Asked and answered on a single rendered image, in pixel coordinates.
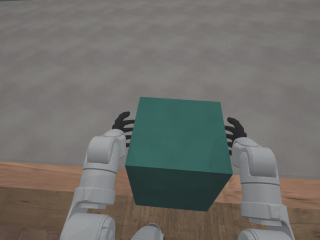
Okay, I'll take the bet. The robot left thigh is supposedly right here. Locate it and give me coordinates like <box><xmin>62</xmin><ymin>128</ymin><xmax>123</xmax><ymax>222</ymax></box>
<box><xmin>131</xmin><ymin>226</ymin><xmax>164</xmax><ymax>240</ymax></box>

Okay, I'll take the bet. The right robot hand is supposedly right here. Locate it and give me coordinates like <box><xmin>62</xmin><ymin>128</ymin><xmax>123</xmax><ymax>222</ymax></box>
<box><xmin>224</xmin><ymin>117</ymin><xmax>247</xmax><ymax>155</ymax></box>

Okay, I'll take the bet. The robot left upper arm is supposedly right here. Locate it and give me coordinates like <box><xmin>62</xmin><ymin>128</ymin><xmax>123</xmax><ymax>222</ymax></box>
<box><xmin>61</xmin><ymin>212</ymin><xmax>116</xmax><ymax>240</ymax></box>

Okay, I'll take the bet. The robot right upper arm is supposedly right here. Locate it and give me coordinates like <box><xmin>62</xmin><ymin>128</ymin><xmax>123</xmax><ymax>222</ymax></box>
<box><xmin>237</xmin><ymin>228</ymin><xmax>292</xmax><ymax>240</ymax></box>

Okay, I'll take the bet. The left robot forearm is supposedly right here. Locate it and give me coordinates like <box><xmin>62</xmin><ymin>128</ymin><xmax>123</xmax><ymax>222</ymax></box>
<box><xmin>59</xmin><ymin>129</ymin><xmax>126</xmax><ymax>240</ymax></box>

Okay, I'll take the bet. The right robot forearm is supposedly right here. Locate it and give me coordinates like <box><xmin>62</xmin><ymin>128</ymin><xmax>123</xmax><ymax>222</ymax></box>
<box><xmin>231</xmin><ymin>137</ymin><xmax>295</xmax><ymax>240</ymax></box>

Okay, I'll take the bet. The left robot hand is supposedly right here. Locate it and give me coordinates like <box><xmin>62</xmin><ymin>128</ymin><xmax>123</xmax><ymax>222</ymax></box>
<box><xmin>112</xmin><ymin>111</ymin><xmax>135</xmax><ymax>148</ymax></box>

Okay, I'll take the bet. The carton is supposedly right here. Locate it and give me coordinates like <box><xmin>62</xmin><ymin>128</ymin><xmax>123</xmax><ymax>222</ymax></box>
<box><xmin>125</xmin><ymin>97</ymin><xmax>233</xmax><ymax>212</ymax></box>

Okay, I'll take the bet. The robot left shin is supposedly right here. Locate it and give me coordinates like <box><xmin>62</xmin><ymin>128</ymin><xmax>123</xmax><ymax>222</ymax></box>
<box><xmin>148</xmin><ymin>223</ymin><xmax>161</xmax><ymax>231</ymax></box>

